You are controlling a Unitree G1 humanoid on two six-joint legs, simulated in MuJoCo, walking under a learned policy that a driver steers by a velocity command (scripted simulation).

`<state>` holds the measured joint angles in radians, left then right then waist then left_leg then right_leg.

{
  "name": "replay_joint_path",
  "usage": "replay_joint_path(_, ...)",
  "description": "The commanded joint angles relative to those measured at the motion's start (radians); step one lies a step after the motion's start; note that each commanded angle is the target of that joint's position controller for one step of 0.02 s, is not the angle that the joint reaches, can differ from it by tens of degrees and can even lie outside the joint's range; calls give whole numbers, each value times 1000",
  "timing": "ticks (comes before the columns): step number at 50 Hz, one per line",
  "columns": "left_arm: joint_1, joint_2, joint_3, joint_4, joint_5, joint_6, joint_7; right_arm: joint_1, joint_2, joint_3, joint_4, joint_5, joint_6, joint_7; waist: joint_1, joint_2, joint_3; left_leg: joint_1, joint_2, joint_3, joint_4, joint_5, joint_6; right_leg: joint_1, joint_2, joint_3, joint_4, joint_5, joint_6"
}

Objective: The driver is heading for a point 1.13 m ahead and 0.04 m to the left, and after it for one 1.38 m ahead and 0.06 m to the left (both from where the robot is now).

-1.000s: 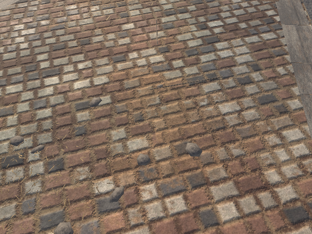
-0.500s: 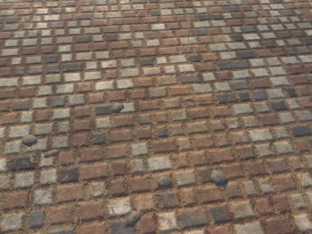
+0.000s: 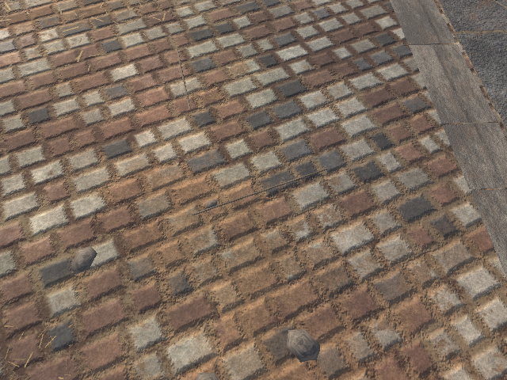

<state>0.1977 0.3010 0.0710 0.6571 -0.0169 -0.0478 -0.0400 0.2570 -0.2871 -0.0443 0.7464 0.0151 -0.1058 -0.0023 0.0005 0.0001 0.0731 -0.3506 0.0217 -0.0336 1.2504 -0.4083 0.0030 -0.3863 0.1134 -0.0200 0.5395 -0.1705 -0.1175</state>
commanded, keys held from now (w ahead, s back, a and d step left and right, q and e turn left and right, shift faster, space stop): w+e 0.18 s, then w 0.56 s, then w+q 0.26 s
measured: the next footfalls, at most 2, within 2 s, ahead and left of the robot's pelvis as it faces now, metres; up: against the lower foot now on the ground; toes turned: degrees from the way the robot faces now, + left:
left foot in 0.34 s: +0.38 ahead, +0.14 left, +0.00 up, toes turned -13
right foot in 0.84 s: +0.60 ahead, -0.16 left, +0.00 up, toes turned -12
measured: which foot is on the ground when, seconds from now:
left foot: up 0.00-0.32, down 0.34-0.86, up 0.88-1.00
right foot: down 0.00-0.36, up 0.38-0.82, down 0.84-1.00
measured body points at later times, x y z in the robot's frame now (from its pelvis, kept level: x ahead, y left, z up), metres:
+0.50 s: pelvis +0.29 +0.06 +0.01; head +0.31 +0.07 +0.46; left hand +0.44 +0.31 -0.10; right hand +0.34 -0.23 -0.09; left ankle +0.34 +0.15 -0.73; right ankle +0.20 -0.06 -0.64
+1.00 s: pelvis +0.54 -0.05 +0.01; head +0.56 -0.06 +0.46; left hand +0.73 +0.19 -0.07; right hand +0.54 -0.34 -0.12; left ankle +0.49 +0.11 -0.64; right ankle +0.56 -0.15 -0.73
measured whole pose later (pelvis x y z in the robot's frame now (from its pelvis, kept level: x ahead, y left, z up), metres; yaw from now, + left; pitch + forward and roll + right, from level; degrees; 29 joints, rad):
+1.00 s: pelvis +0.54 -0.05 +0.01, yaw -8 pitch +1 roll +0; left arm 0.18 0.26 0.04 0.69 0.01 -0.09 -0.02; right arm 0.33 -0.31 -0.05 0.83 0.03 -0.05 0.00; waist -0.02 0.04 0.03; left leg -0.44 0.05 -0.06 1.14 -0.35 0.01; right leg -0.29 0.01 -0.08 0.44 -0.17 -0.04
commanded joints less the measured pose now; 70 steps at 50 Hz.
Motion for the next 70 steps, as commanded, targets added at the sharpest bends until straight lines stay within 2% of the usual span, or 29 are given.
replay_joint_path(1,10,103,28,-78,15,-23,14,-11,-144,-36,-100,-22,-22,-1,-17,2,-115,-276,80,-79,-70,73,-14,280,-286,443,-299,184,-212)
replay_joint_path(4,23,131,34,-58,6,-26,30,-29,-102,-22,-107,-36,4,-5,-24,-8,-84,-239,79,-32,-226,135,-69,140,-247,337,-318,298,-204)
replay_joint_path(8,74,158,42,-33,-5,-8,50,-201,-56,2,-143,-31,3,3,47,-59,-68,-143,17,-5,-566,433,-92,60,-163,253,-288,165,-125)
replay_joint_path(13,155,136,34,8,-8,0,51,-258,-106,-15,-152,-9,-16,25,77,-101,-85,-101,2,-39,-725,465,-56,199,-240,364,-198,23,-89)
replay_joint_path(16,139,122,30,13,2,4,47,-147,-138,-39,-127,-11,-27,23,4,-131,-97,36,-12,-4,-784,353,13,238,-240,387,-82,133,-51)
replay_joint_path(17,141,78,13,7,7,1,43,-40,-172,-54,-113,-24,-33,17,-49,-98,-183,208,53,-61,-779,342,63,203,-187,337,92,164,-16)
replay_joint_path(18,232,16,-9,-4,20,-5,44,89,-249,-71,-102,-36,-33,15,-54,96,-336,506,247,-319,-760,320,169,9,-86,245,408,-96,40)
replay_joint_path(19,309,17,-15,-8,-19,-14,46,182,-275,-87,-37,-18,-16,29,-43,376,-382,666,388,-769,-937,-39,302,-297,-10,164,682,-412,90)
replay_joint_path(20,225,119,5,-2,-31,-15,49,148,-182,-62,-55,0,-15,33,-78,196,-255,588,362,-771,-994,-230,267,-398,-65,216,767,-363,89)
replay_joint_path(22,51,126,7,-41,-4,-14,49,51,-121,-37,-66,-17,-4,28,-68,55,-92,373,276,-494,-1000,-30,216,-394,-139,153,730,-218,87)
replay_joint_path(23,34,110,8,-49,9,-18,46,20,-102,-30,-63,-22,-2,25,-44,59,-67,308,239,-420,-1016,68,213,-366,-174,145,660,-166,89)
replay_joint_path(25,61,75,2,-40,7,-18,38,9,-84,-22,-55,-24,-4,22,-16,108,-72,246,187,-319,-1050,199,205,-287,-200,119,581,-123,97)
replay_joint_path(31,-77,14,-26,-70,14,-26,30,60,-149,-36,-3,-3,5,11,-53,77,-51,233,169,-148,-1102,404,216,-265,-205,62,231,80,133)
replay_joint_path(36,-212,20,-27,-102,-2,-38,11,141,-167,-36,49,8,22,10,-98,75,-22,271,184,-107,-1080,425,192,-189,-166,36,40,205,125)
replay_joint_path(39,-238,43,-18,-122,-2,-47,-1,162,-178,-40,71,13,40,5,-78,79,-10,336,219,-142,-1024,485,171,-155,-151,46,-27,128,90)
replay_joint_path(41,-116,84,4,-92,4,-54,3,134,-197,-45,70,14,50,0,7,80,-75,323,192,-124,-889,679,142,46,-118,20,-89,105,56)
replay_joint_path(42,26,132,28,-54,12,-54,13,128,-176,-36,62,7,48,-1,75,63,-176,242,138,-89,-718,707,113,277,-141,34,-81,127,26)
replay_joint_path(43,214,213,49,-30,29,-48,27,117,-105,-9,25,-22,43,-1,145,-66,-346,33,61,-43,-397,412,70,583,-354,249,-39,154,-39)
replay_joint_path(44,234,245,53,-14,31,-37,22,254,-19,15,19,-1,27,0,79,-323,-463,-289,-64,-32,-107,-171,21,806,-545,648,-148,-76,-164)
replay_joint_path(45,220,146,30,-18,21,-35,22,188,-132,-14,33,21,23,0,115,-193,-368,-381,-17,-115,-3,-157,21,720,-511,657,-210,-213,-132)
replay_joint_path(46,163,112,17,-13,14,-36,24,107,-163,-28,8,33,22,2,103,-148,-233,-420,20,-98,5,-62,24,599,-482,510,-235,-188,-99)
replay_joint_path(47,99,92,9,-13,18,-40,22,71,-148,-28,4,25,25,-1,70,-93,-167,-386,57,-79,-23,18,17,479,-439,410,-267,-98,-83)
replay_joint_path(50,11,48,5,7,30,-61,18,94,-93,-30,14,17,56,0,0,-112,-94,-273,105,-77,-88,135,-2,286,-372,216,-363,66,-74)
replay_joint_path(56,19,91,25,68,32,-72,35,-10,-53,-26,-34,8,74,10,-1,-54,-31,-340,110,-78,-304,357,-24,276,-359,0,-418,237,-73)
replay_joint_path(62,96,146,41,119,12,-44,48,-206,-33,-10,-115,7,67,48,72,-24,28,-339,90,21,-566,442,16,390,-385,-120,-405,269,-46)
replay_joint_path(66,101,187,54,135,-7,-13,54,-218,-68,-27,-160,5,73,64,39,-63,-10,-260,22,103,-617,278,78,501,-406,-172,-253,633,-9)
replay_joint_path(68,79,207,59,128,-15,3,61,-49,-129,-64,-130,8,81,59,-68,-79,-120,-17,-63,153,-642,220,130,472,-380,-207,16,875,23)
replay_joint_path(69,77,188,48,123,-13,3,65,122,-189,-99,-86,10,87,44,-155,-46,-207,257,-85,117,-701,272,170,327,-338,-224,257,765,62)
replay_joint_path(70,151,74,12,79,31,-11,58,188,-310,-128,-70,15,93,23,-107,197,-292,622,160,-306,-714,251,303,-87,-220,-215,630,55,126)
